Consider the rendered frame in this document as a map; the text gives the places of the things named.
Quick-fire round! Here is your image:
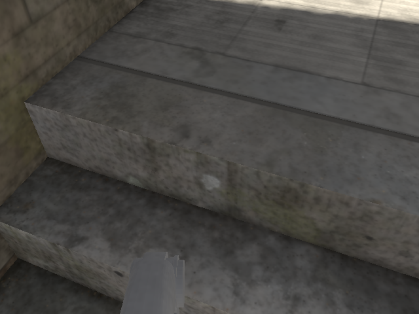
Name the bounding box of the robot left thigh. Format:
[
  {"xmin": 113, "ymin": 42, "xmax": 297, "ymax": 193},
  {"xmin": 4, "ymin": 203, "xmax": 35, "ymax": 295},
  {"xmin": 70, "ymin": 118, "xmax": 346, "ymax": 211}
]
[{"xmin": 120, "ymin": 252, "xmax": 185, "ymax": 314}]

